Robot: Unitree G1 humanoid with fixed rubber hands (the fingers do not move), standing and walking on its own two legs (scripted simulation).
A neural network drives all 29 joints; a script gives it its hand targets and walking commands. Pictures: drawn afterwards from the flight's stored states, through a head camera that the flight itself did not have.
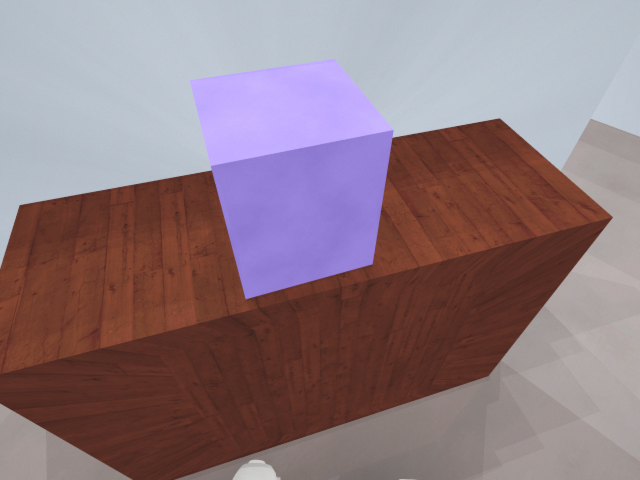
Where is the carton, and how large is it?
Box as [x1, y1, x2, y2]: [190, 59, 393, 298]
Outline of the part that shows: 334,59 190,80 214,180 245,298 372,263 393,130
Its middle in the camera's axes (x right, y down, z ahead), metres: -0.05 -0.09 +0.58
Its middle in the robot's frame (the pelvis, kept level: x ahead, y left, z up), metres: +0.51 +0.08 +0.10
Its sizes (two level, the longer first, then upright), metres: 0.210 0.200 0.250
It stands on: a pedestal, 0.71 m high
